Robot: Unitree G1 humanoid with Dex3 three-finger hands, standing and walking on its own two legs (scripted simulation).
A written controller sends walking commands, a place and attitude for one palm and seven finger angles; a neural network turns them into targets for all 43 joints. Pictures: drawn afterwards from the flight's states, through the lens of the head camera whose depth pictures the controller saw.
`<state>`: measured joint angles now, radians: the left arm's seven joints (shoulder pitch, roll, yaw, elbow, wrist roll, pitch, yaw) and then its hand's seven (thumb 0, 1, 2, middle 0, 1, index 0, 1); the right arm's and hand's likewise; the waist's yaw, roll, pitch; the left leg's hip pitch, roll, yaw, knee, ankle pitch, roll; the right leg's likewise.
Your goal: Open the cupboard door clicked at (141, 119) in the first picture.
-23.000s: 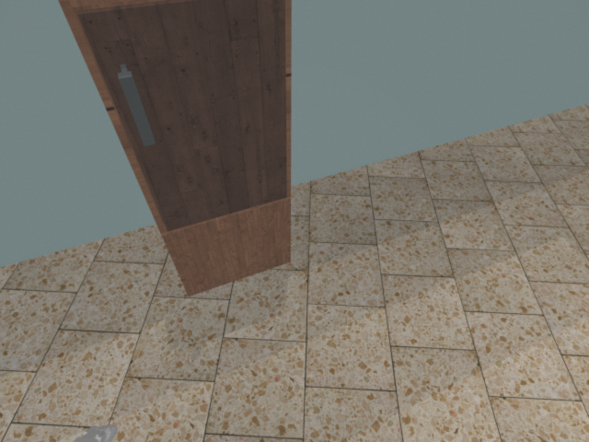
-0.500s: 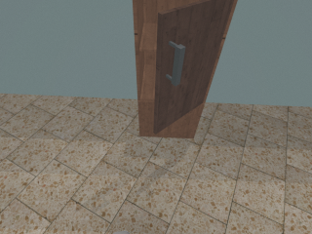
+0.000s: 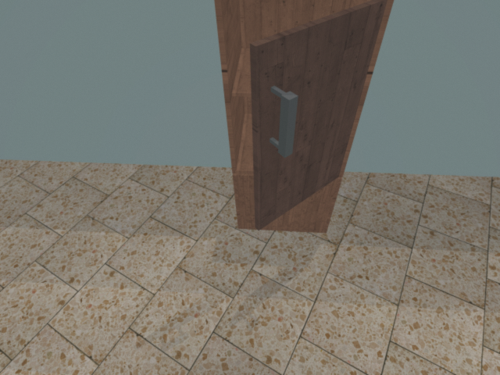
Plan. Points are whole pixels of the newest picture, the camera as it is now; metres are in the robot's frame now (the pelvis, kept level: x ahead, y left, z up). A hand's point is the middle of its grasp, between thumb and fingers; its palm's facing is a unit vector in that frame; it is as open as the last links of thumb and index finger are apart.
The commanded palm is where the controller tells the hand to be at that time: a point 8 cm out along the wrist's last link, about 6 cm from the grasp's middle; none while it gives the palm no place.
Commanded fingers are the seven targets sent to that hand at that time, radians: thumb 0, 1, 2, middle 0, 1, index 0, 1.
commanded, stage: let the arm hang, fingers relaxed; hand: left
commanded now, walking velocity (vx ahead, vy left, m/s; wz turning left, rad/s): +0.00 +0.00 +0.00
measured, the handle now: (280, 122) +0.61 -0.03 +0.07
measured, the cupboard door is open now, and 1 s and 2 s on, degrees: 42 42 42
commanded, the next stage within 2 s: look to check the result in 0.32 s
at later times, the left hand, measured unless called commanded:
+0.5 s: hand out of the picture -0.03 +0.17 -0.17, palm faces +0.06 -0.98 -0.20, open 7.4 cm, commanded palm none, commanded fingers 0.00 0.90 0.90 -0.20 -0.30 -0.20 -0.30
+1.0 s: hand out of the picture -0.02 +0.17 -0.17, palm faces +0.05 -0.98 -0.17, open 7.4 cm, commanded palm none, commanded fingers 0.00 0.90 0.90 -0.20 -0.30 -0.20 -0.30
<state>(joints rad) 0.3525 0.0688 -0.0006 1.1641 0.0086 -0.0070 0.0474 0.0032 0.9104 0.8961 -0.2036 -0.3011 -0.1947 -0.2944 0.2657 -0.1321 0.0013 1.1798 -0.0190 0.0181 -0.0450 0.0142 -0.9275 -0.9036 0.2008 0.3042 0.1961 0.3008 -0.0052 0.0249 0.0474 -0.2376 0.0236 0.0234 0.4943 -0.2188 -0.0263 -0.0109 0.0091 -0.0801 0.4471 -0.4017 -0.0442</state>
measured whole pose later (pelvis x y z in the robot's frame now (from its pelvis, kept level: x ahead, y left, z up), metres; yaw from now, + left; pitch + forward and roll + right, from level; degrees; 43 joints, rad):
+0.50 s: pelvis +0.01 +0.01 +0.00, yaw +0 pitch -2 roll +1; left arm 0.34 0.12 0.02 1.14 0.01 0.00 0.05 0.00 0.91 0.90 -0.20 -0.30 -0.19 -0.29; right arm 0.26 -0.14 0.00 1.17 -0.02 0.01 -0.05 0.01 -0.92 -0.90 0.20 0.30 0.19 0.30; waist -0.01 0.00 0.06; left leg -0.22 0.01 0.03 0.48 -0.22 -0.01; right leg 0.01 -0.01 -0.08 0.41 -0.39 -0.03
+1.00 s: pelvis +0.00 +0.02 +0.00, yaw +0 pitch -2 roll +1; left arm 0.32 0.11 0.01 1.14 0.01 -0.01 0.04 0.00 0.91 0.90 -0.20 -0.30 -0.19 -0.29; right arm 0.24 -0.14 0.00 1.16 -0.02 0.01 -0.04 0.01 -0.92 -0.90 0.20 0.30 0.20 0.30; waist 0.00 -0.02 0.07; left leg -0.22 -0.01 0.03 0.46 -0.21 0.00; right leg 0.01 -0.02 -0.08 0.39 -0.38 -0.01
